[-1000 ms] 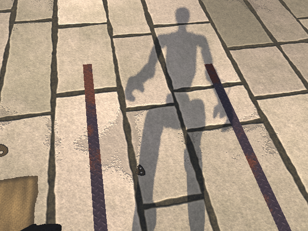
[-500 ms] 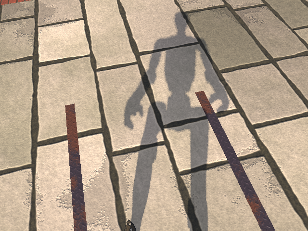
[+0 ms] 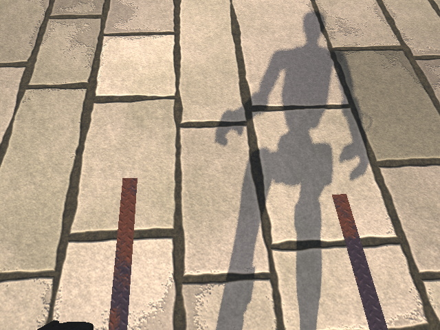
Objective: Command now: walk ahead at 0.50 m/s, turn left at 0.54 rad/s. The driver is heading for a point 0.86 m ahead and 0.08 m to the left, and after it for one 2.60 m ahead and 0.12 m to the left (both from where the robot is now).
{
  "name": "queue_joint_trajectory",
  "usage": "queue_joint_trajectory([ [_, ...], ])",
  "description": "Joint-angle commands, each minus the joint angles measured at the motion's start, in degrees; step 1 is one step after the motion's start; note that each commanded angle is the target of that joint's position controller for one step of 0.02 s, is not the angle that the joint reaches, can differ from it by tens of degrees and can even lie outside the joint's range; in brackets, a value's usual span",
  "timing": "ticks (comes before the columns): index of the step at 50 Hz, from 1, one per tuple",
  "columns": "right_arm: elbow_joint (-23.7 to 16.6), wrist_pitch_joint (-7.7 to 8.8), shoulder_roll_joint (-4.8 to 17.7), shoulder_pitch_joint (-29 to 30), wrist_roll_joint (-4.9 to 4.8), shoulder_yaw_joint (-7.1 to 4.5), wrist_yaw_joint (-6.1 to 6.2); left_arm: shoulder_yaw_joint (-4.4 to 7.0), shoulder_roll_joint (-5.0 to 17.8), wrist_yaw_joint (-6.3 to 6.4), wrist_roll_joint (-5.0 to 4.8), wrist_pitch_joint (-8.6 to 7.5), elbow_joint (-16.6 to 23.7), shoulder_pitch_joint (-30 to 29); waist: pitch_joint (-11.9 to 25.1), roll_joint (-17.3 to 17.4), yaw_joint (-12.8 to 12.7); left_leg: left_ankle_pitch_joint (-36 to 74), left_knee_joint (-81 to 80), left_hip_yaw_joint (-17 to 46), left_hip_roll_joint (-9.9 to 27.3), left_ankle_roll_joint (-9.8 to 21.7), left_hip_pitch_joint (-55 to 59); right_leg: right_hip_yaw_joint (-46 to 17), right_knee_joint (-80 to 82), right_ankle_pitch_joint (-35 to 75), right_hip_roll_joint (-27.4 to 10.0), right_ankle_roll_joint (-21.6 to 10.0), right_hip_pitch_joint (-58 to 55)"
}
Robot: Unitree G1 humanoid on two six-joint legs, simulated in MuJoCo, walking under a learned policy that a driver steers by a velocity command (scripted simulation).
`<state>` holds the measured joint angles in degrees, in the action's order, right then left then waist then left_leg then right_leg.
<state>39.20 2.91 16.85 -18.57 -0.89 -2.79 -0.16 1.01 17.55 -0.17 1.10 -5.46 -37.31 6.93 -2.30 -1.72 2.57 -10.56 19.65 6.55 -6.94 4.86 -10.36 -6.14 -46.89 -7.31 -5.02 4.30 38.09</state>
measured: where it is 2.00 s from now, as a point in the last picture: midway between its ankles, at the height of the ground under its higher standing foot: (170, 168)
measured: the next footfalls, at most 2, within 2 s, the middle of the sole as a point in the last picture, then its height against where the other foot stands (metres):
right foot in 0.18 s outside the picture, level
left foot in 0.70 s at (155, 326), level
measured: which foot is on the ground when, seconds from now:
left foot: down 0.00-0.18, up 0.20-0.68, down 0.70-1.00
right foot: up 0.00-0.16, down 0.18-0.70, up 0.72-1.00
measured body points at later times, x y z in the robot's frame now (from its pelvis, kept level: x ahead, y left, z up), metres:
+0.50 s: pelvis +0.26 -0.05 +0.00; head +0.29 -0.05 +0.45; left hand +0.21 +0.24 -0.11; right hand +0.52 -0.24 -0.09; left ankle +0.33 +0.15 -0.67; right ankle +0.24 -0.16 -0.75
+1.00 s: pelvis +0.49 +0.10 +0.00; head +0.51 +0.12 +0.45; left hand +0.51 +0.41 -0.12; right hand +0.67 -0.12 -0.11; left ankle +0.44 +0.16 -0.75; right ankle +0.67 -0.03 -0.66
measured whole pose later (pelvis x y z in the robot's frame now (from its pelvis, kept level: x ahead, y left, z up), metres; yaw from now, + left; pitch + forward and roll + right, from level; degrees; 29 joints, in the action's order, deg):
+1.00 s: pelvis +0.49 +0.10 +0.00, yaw +21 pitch +0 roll +2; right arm 43.1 5.3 14.4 -17.7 1.1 -3.4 -1.0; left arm 3.5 17.9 -0.2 -1.7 -2.4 -46.0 12.1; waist -1.9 -3.0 1.6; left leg -11.1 15.2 -7.1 -3.5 4.1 -4.4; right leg -5.7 -57.5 -5.7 -6.3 1.6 39.5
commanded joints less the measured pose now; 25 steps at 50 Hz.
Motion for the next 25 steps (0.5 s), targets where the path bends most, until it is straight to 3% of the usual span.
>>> queue_joint_trajectory([
  [1,-3.0,0.29,10.2,0.1,-0.49,-3.00,0.88,0.58,2.8,-0.20,-0.59,-0.71,3.9,-4.4,2.6,6.1,0.9,9.2,-5.0,8.1,10.5,7.9,-7.9,3.8,10.7,11.3,4.8,0.9,-11.6],
  [5,-2.0,-0.30,9.6,-1.3,-0.89,-3.03,1.05,2.23,6.1,-0.65,-1.58,-1.49,4.5,-5.3,3.3,8.3,0.2,2.7,0.5,15.9,13.7,5.8,-1.0,0.5,17.3,7.5,5.1,-1.2,-14.1],
  [7,-2.3,-0.62,8.7,0.0,-0.58,-2.89,1.01,3.34,7.3,-0.54,-1.71,-1.93,3.3,-0.7,4.0,9.4,-2.8,2.9,5.3,17.7,13.4,4.2,-0.4,1.3,19.8,3.9,5.0,-3.6,-20.1],
  [8,-2.6,-0.55,6.5,-0.1,-0.31,-2.17,0.86,4.17,8.6,-0.19,-1.23,-2.17,2.6,4.3,7.1,8.6,-5.3,3.4,11.8,15.8,10.8,2.3,-2.2,0.4,21.0,2.8,2.8,-5.6,-28.3],
  [9,-3.6,-0.38,2.4,-1.4,0.65,-0.74,0.60,5.05,11.7,0.31,-0.44,-2.20,2.1,12.2,14.9,0.8,-8.0,-6.1,28.3,10.4,6.7,0.1,-8.4,-9.6,21.2,-1.5,-7.6,-9.2,-41.9],
  [10,-5.6,0.22,0.2,-8.9,-1.08,0.12,0.48,6.17,16.2,-0.09,0.16,-1.26,0.1,15.6,19.4,-18.4,-4.1,-25.2,45.6,3.3,0.6,-2.9,-27.9,-37.2,27.7,-15.4,-19.2,-18.5,-55.6],
  [11,-3.8,0.09,6.3,-8.3,-1.86,-1.06,0.79,5.32,10.9,-0.44,-0.90,-1.10,0.9,14.2,15.1,-11.7,-5.5,-21.6,53.4,4.5,5.3,-4.0,-34.5,-41.1,30.3,-27.5,-19.3,-18.2,-52.6],
  [12,-4.2,-0.33,9.1,-2.3,-1.34,-1.94,0.83,4.42,7.5,-0.22,-1.14,-0.85,1.3,12.2,8.6,-6.1,-7.0,-16.0,55.2,3.4,7.1,-4.3,-35.6,-31.1,30.6,-25.1,-16.6,-15.7,-46.6],
  [13,-4.7,-0.65,8.7,0.6,-0.57,-2.06,0.94,3.88,6.3,-0.21,-0.71,-0.61,1.4,9.7,5.4,-2.5,-6.3,-11.8,54.1,2.0,8.9,-4.7,-33.6,-22.9,31.0,-16.5,-13.9,-14.3,-40.6],
  [14,-5.3,-0.67,8.0,2.4,-0.12,-2.20,0.79,3.50,5.0,-0.16,-0.54,-0.46,0.9,8.2,2.9,-2.7,-5.5,-9.1,51.7,1.9,10.3,-4.9,-32.7,-17.3,32.0,-9.8,-11.5,-13.9,-36.7],
  [16,-5.5,-1.10,6.0,2.1,-0.73,-2.12,0.19,3.27,4.0,0.10,-0.35,-0.79,-0.1,7.6,1.8,-5.5,-4.2,-6.4,49.2,0.5,12.1,-5.0,-29.2,-9.4,34.5,-3.2,-8.9,-13.3,-32.7],
  [21,-7.0,-1.71,3.2,6.1,-0.34,-1.42,-0.18,4.27,6.4,0.15,-0.68,-1.19,-3.2,8.8,0.5,-2.9,-4.4,-0.5,40.9,-0.4,13.0,-6.2,-33.1,-0.4,37.2,8.6,-9.9,-15.3,-34.3],
  [25,-7.9,-0.98,2.1,11.5,-0.43,-0.92,-1.43,4.47,7.8,0.41,-0.92,-0.47,-4.9,8.9,-0.5,-2.1,-6.1,9.6,28.7,-3.2,12.7,-5.7,-31.1,7.3,37.4,12.6,-8.7,-13.9,-36.0],
])
Velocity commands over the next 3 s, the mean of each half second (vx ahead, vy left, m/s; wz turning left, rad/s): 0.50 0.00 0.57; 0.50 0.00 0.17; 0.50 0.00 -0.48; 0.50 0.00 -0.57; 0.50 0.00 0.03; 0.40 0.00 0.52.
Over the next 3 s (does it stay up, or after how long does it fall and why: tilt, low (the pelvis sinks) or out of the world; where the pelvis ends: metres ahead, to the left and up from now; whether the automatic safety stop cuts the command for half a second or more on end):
stays up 1.53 0.09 -0.01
